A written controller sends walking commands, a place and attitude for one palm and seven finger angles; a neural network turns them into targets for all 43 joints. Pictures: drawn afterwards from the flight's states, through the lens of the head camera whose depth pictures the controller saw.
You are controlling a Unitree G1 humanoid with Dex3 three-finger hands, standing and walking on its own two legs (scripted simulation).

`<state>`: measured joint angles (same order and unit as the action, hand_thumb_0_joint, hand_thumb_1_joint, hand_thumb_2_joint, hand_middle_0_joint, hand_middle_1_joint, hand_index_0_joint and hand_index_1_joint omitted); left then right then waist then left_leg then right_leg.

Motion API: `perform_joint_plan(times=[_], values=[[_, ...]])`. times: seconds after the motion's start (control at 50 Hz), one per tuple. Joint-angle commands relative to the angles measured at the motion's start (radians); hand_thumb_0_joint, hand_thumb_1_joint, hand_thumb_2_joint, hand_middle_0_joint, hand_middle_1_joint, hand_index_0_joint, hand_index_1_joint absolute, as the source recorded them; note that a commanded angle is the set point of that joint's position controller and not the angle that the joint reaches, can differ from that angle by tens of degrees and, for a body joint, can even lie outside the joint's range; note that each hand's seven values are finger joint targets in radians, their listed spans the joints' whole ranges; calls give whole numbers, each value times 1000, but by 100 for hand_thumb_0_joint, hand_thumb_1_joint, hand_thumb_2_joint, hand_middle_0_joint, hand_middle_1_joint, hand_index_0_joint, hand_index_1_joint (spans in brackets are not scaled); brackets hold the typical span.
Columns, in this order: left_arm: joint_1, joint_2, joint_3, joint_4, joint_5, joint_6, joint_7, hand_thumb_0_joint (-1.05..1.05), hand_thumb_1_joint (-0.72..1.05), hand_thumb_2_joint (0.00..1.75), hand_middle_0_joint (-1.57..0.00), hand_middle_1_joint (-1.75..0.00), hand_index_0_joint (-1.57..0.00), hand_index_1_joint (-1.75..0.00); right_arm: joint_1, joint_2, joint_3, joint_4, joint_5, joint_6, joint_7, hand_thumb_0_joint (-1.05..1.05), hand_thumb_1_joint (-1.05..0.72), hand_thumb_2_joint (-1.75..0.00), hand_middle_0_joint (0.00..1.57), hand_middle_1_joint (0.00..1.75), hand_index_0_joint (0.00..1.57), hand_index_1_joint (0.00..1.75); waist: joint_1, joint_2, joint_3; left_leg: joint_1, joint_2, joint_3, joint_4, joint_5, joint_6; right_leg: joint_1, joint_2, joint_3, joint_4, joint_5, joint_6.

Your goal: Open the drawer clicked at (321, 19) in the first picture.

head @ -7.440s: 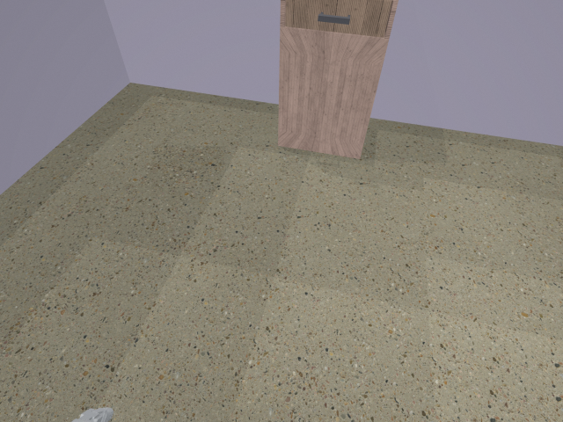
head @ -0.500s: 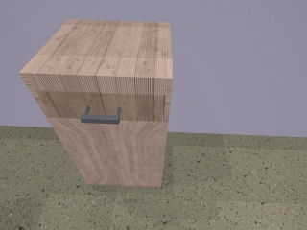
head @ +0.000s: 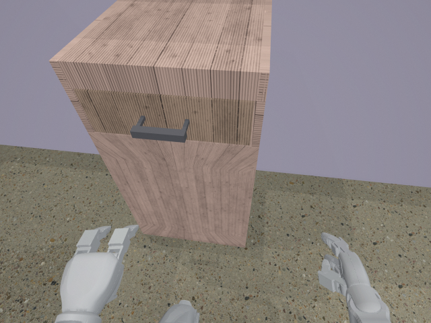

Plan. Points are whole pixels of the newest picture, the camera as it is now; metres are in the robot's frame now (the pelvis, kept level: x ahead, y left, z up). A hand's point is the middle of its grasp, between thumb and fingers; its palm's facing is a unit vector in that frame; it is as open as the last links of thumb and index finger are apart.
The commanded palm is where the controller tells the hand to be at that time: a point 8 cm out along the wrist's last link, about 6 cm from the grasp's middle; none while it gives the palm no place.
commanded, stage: raise the hand with hooked fingers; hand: left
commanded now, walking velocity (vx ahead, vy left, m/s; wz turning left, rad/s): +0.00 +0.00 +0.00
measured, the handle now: (161, 127) +0.53 +0.22 +0.04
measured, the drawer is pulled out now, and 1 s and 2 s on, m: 0.00 0.00 0.00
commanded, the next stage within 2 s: move the hooked fingers above the handle in 1.40 s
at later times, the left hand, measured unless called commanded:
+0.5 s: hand (93, 218) +0.25 +0.26 +0.08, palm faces +0.09 -0.12 -0.99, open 11.9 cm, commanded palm +0.23 +0.25 +0.14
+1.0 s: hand (80, 171) +0.30 +0.27 +0.15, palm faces +0.05 -0.09 -1.00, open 13.8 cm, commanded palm +0.28 +0.28 +0.21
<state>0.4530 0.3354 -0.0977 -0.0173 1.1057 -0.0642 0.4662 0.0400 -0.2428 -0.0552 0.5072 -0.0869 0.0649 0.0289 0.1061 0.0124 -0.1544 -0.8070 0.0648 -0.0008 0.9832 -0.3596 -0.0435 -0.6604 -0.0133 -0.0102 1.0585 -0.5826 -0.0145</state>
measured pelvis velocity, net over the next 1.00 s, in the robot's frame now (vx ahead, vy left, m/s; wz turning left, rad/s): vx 0.00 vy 0.03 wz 0.02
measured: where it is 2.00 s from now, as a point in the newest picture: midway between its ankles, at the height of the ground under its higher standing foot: outside the picture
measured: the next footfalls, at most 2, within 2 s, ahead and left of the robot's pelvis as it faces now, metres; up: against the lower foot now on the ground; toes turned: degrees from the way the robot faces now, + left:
none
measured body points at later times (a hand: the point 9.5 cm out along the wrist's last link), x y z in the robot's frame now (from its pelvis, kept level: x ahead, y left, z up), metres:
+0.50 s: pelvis +0.00 +0.02 +0.04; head +0.01 +0.00 +0.49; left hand +0.24 +0.26 +0.13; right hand +0.16 -0.22 -0.07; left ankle +0.07 +0.16 -0.67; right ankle -0.03 -0.11 -0.67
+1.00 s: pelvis +0.00 +0.03 +0.06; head +0.01 +0.01 +0.51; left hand +0.29 +0.28 +0.20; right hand +0.21 -0.17 -0.04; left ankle +0.07 +0.16 -0.67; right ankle -0.03 -0.11 -0.67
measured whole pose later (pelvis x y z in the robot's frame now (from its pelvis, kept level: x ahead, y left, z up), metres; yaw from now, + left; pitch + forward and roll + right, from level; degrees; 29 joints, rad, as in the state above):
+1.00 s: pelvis +0.00 +0.03 +0.06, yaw +1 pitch +0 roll +0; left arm -0.08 0.48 -0.08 0.06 0.93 0.05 0.05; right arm 0.11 -0.21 0.02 0.62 0.00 0.09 -0.04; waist 0.08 0.07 -0.01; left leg -0.39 0.03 0.01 0.56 -0.18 -0.01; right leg -0.22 -0.04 -0.02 0.58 -0.36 0.03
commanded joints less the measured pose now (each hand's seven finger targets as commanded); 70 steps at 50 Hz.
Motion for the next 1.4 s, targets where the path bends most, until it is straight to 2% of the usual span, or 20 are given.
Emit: perform_joint_plan(times=[0.0,0.06,0.14,0.18,0.22,0.24,0.28,0.34,0.42,0.5,0.54,0.62,0.76,0.84,0.98,1.06,1.18,1.26,1.34,1.38], values=[[-349,142,102,-291,-65,15,36,0,29,64,-24,-69,-24,-69,-70,-71,-12,-116,6,-39,-38,0,-90,-90,20,30,20,30,-102,20,-144,363,-87,10,-55,107,84,-115,28,68,-295,270,-27],[-309,123,56,-228,-93,64,-46,0,22,61,-25,-74,-25,-74,-67,-69,-3,-99,23,-38,-52,0,-90,-90,20,30,20,30,-89,-21,-130,359,-83,18,-126,120,86,-13,32,35,-324,332,-18],[-239,188,109,-171,-102,108,-144,0,13,57,-25,-80,-25,-80,-73,-70,15,-89,33,-25,-60,0,-90,-90,20,30,20,30,-37,-64,-109,365,-88,30,-208,142,77,95,31,38,-376,361,-11],[-267,198,110,-200,-99,93,-164,0,8,55,-26,-82,-26,-82,-69,-62,22,-84,35,-20,-57,0,-90,-90,20,30,20,30,-32,-14,-93,392,-87,35,-241,156,73,119,26,23,-390,365,-12],[-279,212,138,-183,-102,73,-163,0,4,53,-26,-86,-26,-86,-55,-59,20,-74,33,-22,-58,0,-90,-90,20,30,20,30,-33,-32,-78,402,-85,37,-260,150,73,129,27,14,-408,351,-8],[-279,241,178,-186,-99,66,-157,0,1,52,-26,-87,-26,-87,-55,-62,17,-75,31,-21,-59,0,-90,-90,20,30,20,30,-20,-27,-81,405,-83,35,-273,148,70,143,31,14,-418,330,-11],[-335,217,160,-210,-108,45,-139,0,-3,50,-27,-90,-27,-90,-45,-59,13,-73,34,-26,-58,0,-90,-90,20,30,20,30,-35,3,-77,433,-82,36,-288,137,70,136,29,-2,-426,304,-10],[-366,240,195,-210,-110,35,-111,0,-10,47,-27,-94,-27,-94,-34,-66,-2,-65,35,-34,-58,0,-90,-90,20,30,20,30,-32,7,-104,467,-80,36,-299,154,68,144,37,-9,-435,295,-12],[-415,216,149,-209,-125,61,-108,0,-20,43,-28,-100,-28,-100,-23,-80,-12,-53,45,-38,-56,0,-90,-90,20,30,20,30,-47,34,-109,504,-78,35,-324,172,69,160,36,-26,-441,319,-13],[-467,210,112,-200,-132,102,-152,0,-29,39,-29,-107,-29,-107,-28,-87,-14,-50,61,-38,-60,0,-90,-90,20,30,20,30,-49,21,-82,531,-75,30,-366,170,71,185,39,-33,-467,313,-12],[-505,248,135,-201,-129,114,-180,0,-34,37,-29,-110,-29,-110,-40,-93,-9,-51,64,-36,-63,0,-90,-90,20,30,20,30,-41,20,-69,549,-73,27,-388,171,70,194,43,-32,-487,307,-12],[-587,264,126,-197,-128,119,-220,0,-43,33,-29,-115,-29,-115,-41,-87,-1,-45,68,-28,-67,0,-90,-90,20,30,20,30,-40,62,-63,588,-73,25,-426,184,65,225,44,-39,-504,315,-15],[-708,284,125,-150,-141,131,-288,0,-50,30,-30,-120,-30,-120,-50,-86,14,-40,77,-17,-74,0,-90,-90,20,30,20,30,-39,62,-60,631,-73,21,-480,189,59,277,48,-46,-544,317,-12],[-757,319,145,-129,-155,127,-337,0,-50,30,-30,-120,-30,-120,-52,-93,18,-34,79,-13,-79,0,-90,-90,20,30,20,30,-41,31,-65,654,-77,21,-493,211,62,305,52,-43,-574,339,-9],[-868,371,167,-133,-188,84,-399,0,-50,30,-30,-120,-30,-120,-44,-98,23,-22,84,-8,-84,0,-90,-90,20,30,20,30,-48,44,-70,687,-82,21,-506,256,67,338,45,-42,-606,382,-5],[-766,342,167,-86,-214,69,-430,0,-50,30,-30,-120,-30,-120,-28,-106,19,-24,87,-3,-72,0,-90,-90,20,30,20,30,-36,-1,-59,665,-86,32,-512,287,68,367,39,-43,-615,424,-1],[-779,368,198,-138,-210,20,-406,0,-50,30,-30,-120,-30,-120,-22,-110,7,-23,85,-1,-67,0,-90,-90,20,30,20,30,-37,19,-72,660,-92,34,-502,300,71,362,41,-38,-611,439,0],[-815,404,235,-186,-199,-1,-352,0,-50,30,-30,-120,-30,-120,-17,-110,-1,-15,83,-9,-66,0,-90,-90,20,30,20,30,-31,66,-131,682,-94,32,-486,334,72,372,39,-35,-597,461,-3],[-773,388,238,-114,-207,33,-330,0,-50,30,-30,-120,-30,-120,-16,-114,-9,-3,92,-6,-64,0,-90,-90,20,30,20,30,-34,25,-104,664,-92,40,-482,335,73,363,43,-37,-600,478,1],[-781,367,202,-99,-207,54,-337,0,-50,30,-30,-120,-30,-120,-20,-114,-6,-3,96,0,-63,0,-90,-90,20,30,20,30,-42,20,-85,650,-93,42,-489,308,72,354,39,-36,-602,458,3]])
